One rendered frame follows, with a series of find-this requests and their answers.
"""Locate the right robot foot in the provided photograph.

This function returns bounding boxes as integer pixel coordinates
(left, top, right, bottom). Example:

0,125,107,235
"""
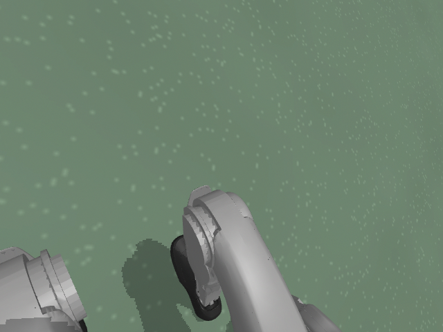
170,235,222,321

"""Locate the right robot hand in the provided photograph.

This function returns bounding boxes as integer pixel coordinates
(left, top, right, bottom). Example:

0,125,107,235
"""
292,295,342,332

